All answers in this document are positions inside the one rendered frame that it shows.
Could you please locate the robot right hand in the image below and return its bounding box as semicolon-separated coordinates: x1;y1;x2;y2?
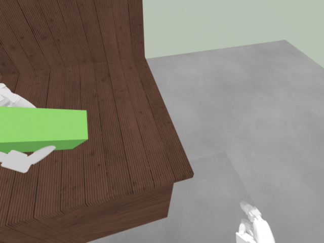
236;201;275;243

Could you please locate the table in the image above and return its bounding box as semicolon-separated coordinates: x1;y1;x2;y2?
0;0;194;243

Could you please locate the robot left hand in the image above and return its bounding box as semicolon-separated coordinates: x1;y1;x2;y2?
0;83;56;173

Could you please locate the sponge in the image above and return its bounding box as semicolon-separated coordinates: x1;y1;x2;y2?
0;106;88;153

